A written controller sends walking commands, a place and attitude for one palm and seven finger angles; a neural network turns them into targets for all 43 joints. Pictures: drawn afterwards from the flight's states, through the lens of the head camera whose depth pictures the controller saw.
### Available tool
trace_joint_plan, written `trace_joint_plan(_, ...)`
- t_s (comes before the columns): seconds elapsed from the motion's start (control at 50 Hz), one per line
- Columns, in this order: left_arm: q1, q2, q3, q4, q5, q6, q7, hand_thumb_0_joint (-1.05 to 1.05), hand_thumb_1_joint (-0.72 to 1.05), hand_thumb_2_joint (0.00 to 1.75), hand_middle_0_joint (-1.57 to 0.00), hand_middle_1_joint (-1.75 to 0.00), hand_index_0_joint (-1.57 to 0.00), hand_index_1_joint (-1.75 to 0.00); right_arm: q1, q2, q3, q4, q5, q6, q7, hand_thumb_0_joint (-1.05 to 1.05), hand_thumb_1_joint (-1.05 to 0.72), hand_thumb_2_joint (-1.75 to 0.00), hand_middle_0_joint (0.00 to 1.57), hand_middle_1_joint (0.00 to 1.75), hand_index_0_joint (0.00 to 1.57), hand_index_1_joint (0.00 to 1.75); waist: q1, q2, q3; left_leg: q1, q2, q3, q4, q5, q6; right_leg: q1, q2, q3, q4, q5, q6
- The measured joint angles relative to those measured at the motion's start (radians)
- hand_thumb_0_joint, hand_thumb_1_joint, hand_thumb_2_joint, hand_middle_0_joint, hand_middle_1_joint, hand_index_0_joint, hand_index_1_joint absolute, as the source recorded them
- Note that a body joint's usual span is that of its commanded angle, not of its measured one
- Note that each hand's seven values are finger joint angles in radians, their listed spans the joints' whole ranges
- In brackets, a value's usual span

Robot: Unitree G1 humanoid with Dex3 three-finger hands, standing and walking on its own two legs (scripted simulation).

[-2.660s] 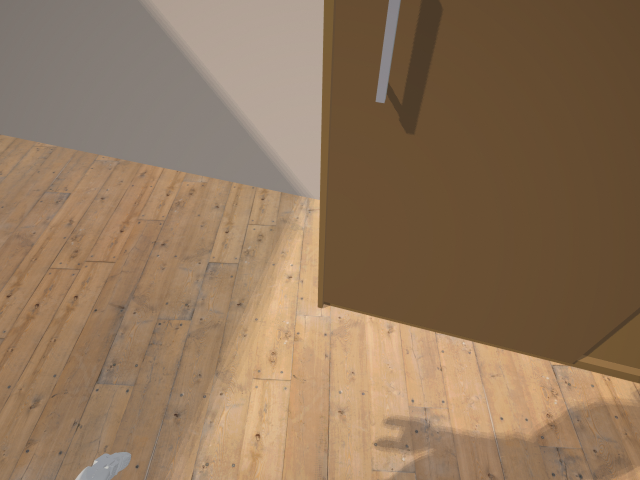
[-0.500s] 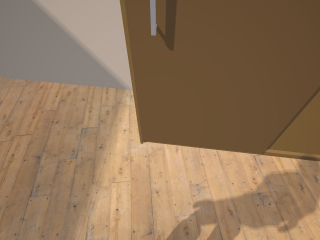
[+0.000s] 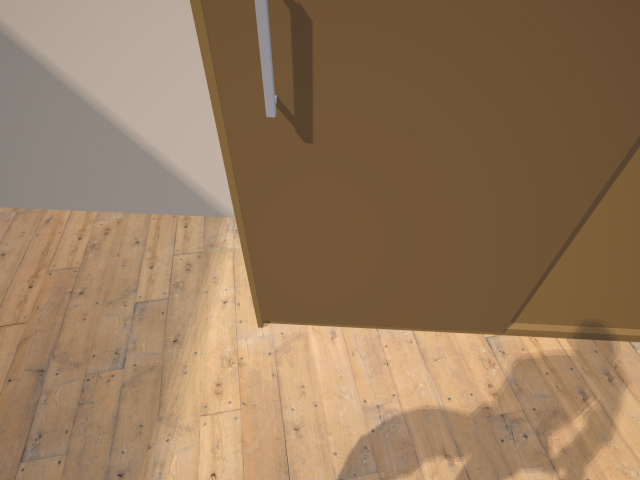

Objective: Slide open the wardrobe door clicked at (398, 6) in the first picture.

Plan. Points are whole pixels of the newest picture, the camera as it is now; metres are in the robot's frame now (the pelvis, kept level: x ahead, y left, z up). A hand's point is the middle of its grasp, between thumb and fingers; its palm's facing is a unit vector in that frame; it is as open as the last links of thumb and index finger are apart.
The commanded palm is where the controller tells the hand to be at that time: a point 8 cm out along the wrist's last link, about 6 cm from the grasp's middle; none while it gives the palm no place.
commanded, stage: take the last steps up to it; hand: left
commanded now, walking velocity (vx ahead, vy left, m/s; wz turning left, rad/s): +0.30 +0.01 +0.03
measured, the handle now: (267, 45) +0.73 +0.15 +0.22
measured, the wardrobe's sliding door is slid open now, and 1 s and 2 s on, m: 0.00 0.00 0.00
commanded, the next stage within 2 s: come to a stop and stand still in 0.48 s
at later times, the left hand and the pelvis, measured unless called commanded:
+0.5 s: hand (173, 427) +0.23 +0.25 -0.17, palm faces +0.04 -0.99 -0.16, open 7.3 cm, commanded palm none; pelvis +0.18 +0.07 +0.01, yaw -1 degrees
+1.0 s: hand (206, 365) +0.33 +0.23 -0.17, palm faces +0.08 -0.97 -0.23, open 7.2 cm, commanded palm none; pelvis +0.23 +0.05 -0.01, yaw +2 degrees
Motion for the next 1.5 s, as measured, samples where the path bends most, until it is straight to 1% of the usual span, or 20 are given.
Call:
trace_joint_plan(0.12,0.072,-0.029,-0.012,0.071,0.004,-0.009,0.001,0.0,0.91,0.9,-0.2,-0.3,-0.2,-0.3,-0.077,0.018,-0.006,-0.055,0.009,-0.021,0.012,0.0,-0.91,-0.9,0.2,0.3,0.19,0.3,0.002,-0.029,0.03,-0.092,0.014,0.003,-0.15,0.133,-0.007,0.095,-0.002,0.007,-0.101,0.001,0.024)
trace_joint_plan(0.22,0.099,-0.026,-0.006,0.103,0.004,-0.008,0.001,0.0,0.91,0.9,-0.21,-0.3,-0.2,-0.3,-0.119,0.034,0.002,-0.08,0.012,-0.05,0.015,0.0,-0.91,-0.9,0.2,0.3,0.19,0.3,0.019,-0.056,0.059,-0.022,-0.008,0.02,-0.373,0.177,0.017,0.139,-0.026,0.006,-0.046,-0.093,0.066)
trace_joint_plan(0.26,0.089,-0.017,0.0,0.115,-0.004,0.003,-0.001,0.0,0.91,0.9,-0.21,-0.3,-0.2,-0.3,-0.134,0.046,0.006,-0.082,0.005,-0.074,0.004,0.0,-0.91,-0.9,0.2,0.3,0.19,0.3,0.014,-0.087,0.077,-0.007,-0.033,0.043,-0.345,0.187,0.048,0.078,-0.063,0.024,0.155,-0.159,0.053)
trace_joint_plan(0.32,0.047,-0.002,0.006,0.111,-0.007,0.024,-0.002,0.0,0.91,0.9,-0.21,-0.3,-0.2,-0.3,-0.129,0.061,0.016,-0.077,0.007,-0.085,-0.014,0.0,-0.91,-0.9,0.2,0.3,0.2,0.3,0.006,-0.084,0.079,0.047,-0.038,0.069,-0.345,0.117,0.077,-0.112,-0.044,0.069,0.587,-0.152,0.019)
trace_joint_plan(0.38,-0.018,0.022,0.018,0.085,0.0,0.025,-0.009,0.01,0.91,0.9,-0.2,-0.3,-0.2,-0.3,-0.098,0.059,0.005,-0.061,0.014,-0.098,-0.042,-0.01,-0.95,-0.9,0.21,0.3,0.2,0.3,-0.01,-0.079,0.067,0.134,-0.059,0.081,-0.46,0.143,0.077,-0.261,-0.059,0.052,0.735,-0.039,0.02)
trace_joint_plan(0.52,-0.163,0.053,0.034,-0.009,0.004,0.029,-0.01,0.0,0.92,0.9,-0.2,-0.3,-0.19,-0.3,0.015,0.068,0.022,0.012,0.012,-0.095,-0.046,-0.01,-0.94,-0.9,0.21,0.3,0.2,0.3,-0.021,-0.074,0.038,0.287,-0.096,0.077,-0.649,0.175,0.079,-0.415,-0.093,0.047,0.583,0.108,0.052)
trace_joint_plan(0.66,-0.243,0.027,0.015,-0.031,0.0,0.042,-0.006,0.0,0.92,0.9,-0.2,-0.3,-0.19,-0.3,0.087,0.101,0.031,0.054,0.003,-0.074,-0.044,0.0,-0.92,-0.9,0.2,0.3,0.2,0.3,-0.061,-0.052,0.057,0.371,-0.099,0.072,-0.651,0.11,0.053,-0.355,-0.089,0.023,0.268,0.129,0.047)
trace_joint_plan(0.72,-0.253,0.012,0.0,-0.038,-0.001,0.032,0.001,0.0,0.92,0.9,-0.2,-0.3,-0.19,-0.3,0.11,0.115,0.035,0.067,0.008,-0.06,-0.045,0.0,-0.91,-0.9,0.21,0.3,0.2,0.3,-0.071,-0.047,0.07,0.37,-0.093,0.064,-0.566,0.038,0.029,-0.255,-0.071,0.013,0.08,0.269,0.04)
trace_joint_plan(0.8,-0.264,-0.027,-0.016,-0.039,-0.001,0.018,0.014,0.0,0.91,0.9,-0.2,-0.3,-0.2,-0.3,0.075,0.105,0.016,0.057,0.028,-0.019,-0.048,0.0,-0.91,-0.9,0.21,0.3,0.2,0.3,-0.081,0.001,0.096,0.24,-0.07,-0.008,-0.271,-0.132,0.0,-0.247,-0.053,-0.026,0.121,0.149,-0.007)
trace_joint_plan(0.88,-0.279,-0.042,0.002,-0.062,-0.011,0.024,0.035,-0.02,0.93,0.9,-0.21,-0.3,-0.2,-0.3,-0.004,0.083,-0.002,0.02,0.028,0.016,-0.049,0.0,-0.91,-0.9,0.21,0.3,0.2,0.3,-0.051,-0.004,0.127,0.08,-0.086,-0.057,0.01,-0.172,-0.017,-0.243,-0.067,-0.039,0.105,0.161,-0.01)
trace_joint_plan(0.94,-0.28,-0.027,0.009,-0.075,-0.003,0.041,0.04,-0.02,0.93,0.9,-0.21,-0.3,-0.2,-0.3,-0.066,0.049,-0.017,-0.019,0.021,0.035,-0.043,0.0,-0.91,-0.9,0.2,0.3,0.2,0.3,-0.032,-0.005,0.127,0.008,-0.083,-0.074,0.067,-0.127,-0.03,-0.253,-0.076,-0.041,0.087,0.186,-0.004)
trace_joint_plan(1.02,-0.259,0.006,0.02,-0.077,0.009,0.064,0.038,-0.02,0.93,0.9,-0.21,-0.3,-0.2,-0.3,-0.127,0.012,-0.029,-0.075,0.015,0.032,-0.034,0.0,-0.91,-0.9,0.2,0.3,0.19,0.3,-0.016,-0.02,0.109,0.016,-0.068,-0.073,-0.036,-0.086,-0.033,-0.276,-0.09,-0.031,0.081,0.214,0.013)
trace_joint_plan(1.1,-0.22,0.043,0.032,-0.075,0.011,0.083,0.029,-0.01,0.92,0.9,-0.21,-0.3,-0.2,-0.3,-0.136,-0.004,-0.024,-0.114,0.016,0.005,-0.028,0.0,-0.91,-0.9,0.2,0.3,0.19,0.3,-0.003,-0.044,0.074,0.133,-0.061,-0.061,-0.308,0.004,-0.02,-0.31,-0.103,-0.02,0.115,0.224,0.04)
trace_joint_plan(1.12,-0.212,0.056,0.036,-0.071,0.006,0.091,0.026,-0.01,0.92,0.9,-0.21,-0.3,-0.2,-0.3,-0.135,0.002,-0.023,-0.115,0.014,-0.001,-0.029,0.0,-0.91,-0.9,0.2,0.3,0.19,0.3,-0.001,-0.067,0.071,0.147,-0.075,-0.05,-0.337,0.029,-0.004,-0.323,-0.116,-0.006,0.143,0.203,0.044)
trace_joint_plan(1.18,-0.172,0.077,0.045,-0.054,0.0,0.119,0.022,0.0,0.92,0.9,-0.2,-0.3,-0.2,-0.3,-0.104,0.024,-0.006,-0.121,0.003,0.001,-0.029,0.0,-0.91,-0.9,0.2,0.3,0.19,0.3,0.002,-0.085,0.042,0.156,-0.081,-0.04,-0.36,0.055,0.037,-0.363,-0.069,0.07,0.296,-0.011,0.047)
trace_joint_plan(1.24,-0.132,0.084,0.049,-0.04,0.004,0.123,0.015,0.0,0.92,0.9,-0.2,-0.3,-0.2,-0.3,-0.075,0.042,0.013,-0.108,-0.001,0.008,-0.039,0.0,-0.91,-0.9,0.2,0.3,0.19,0.3,0.003,-0.08,0.018,0.178,-0.085,-0.044,-0.454,0.117,0.05,-0.383,-0.018,0.122,0.494,-0.016,0.046)
trace_joint_plan(1.3,-0.089,0.083,0.041,-0.026,0.002,0.109,0.013,0.0,0.92,0.9,-0.2,-0.3,-0.2,-0.3,-0.066,0.055,0.025,-0.09,0.006,0.006,-0.044,0.0,-0.91,-0.9,0.2,0.3,0.2,0.3,0.014,-0.081,0.011,0.192,-0.101,-0.032,-0.534,0.17,0.062,-0.346,-0.008,0.127,0.552,0.005,0.057)
trace_joint_plan(1.34,-0.062,0.076,0.032,-0.01,0.0,0.106,0.014,0.0,0.92,0.9,-0.2,-0.3,-0.2,-0.3,-0.066,0.055,0.024,-0.08,0.009,0.002,-0.05,0.0,-0.92,-0.9,0.21,0.3,0.2,0.3,0.014,-0.078,0.011,0.194,-0.114,-0.022,-0.567,0.194,0.07,-0.289,-0.015,0.115,0.493,-0.014,0.063)
trace_joint_plan(1.42,-0.03,0.048,0.008,0.03,-0.005,0.105,0.015,0.0,0.92,0.9,-0.2,-0.3,-0.2,-0.3,-0.067,0.049,0.021,-0.061,0.012,-0.01,-0.051,0.0,-0.93,-0.9,0.21,0.3,0.2,0.3,0.0,-0.062,0.019,0.188,-0.134,-0.003,-0.599,0.223,0.081,-0.143,-0.029,0.088,0.246,-0.071,0.061)
trace_joint_plan(1.5,-0.025,0.009,-0.013,0.069,-0.009,0.081,0.024,0.0,0.91,0.9,-0.2,-0.3,-0.2,-0.3,-0.06,0.037,0.017,-0.024,0.024,-0.013,-0.048,0.0,-0.93,-0.9,0.21,0.3,0.2,0.3,-0.003,-0.031,0.022,0.17,-0.139,0.012,-0.589,0.23,0.074,-0.024,-0.024,0.085,-0.007,0.012,0.03)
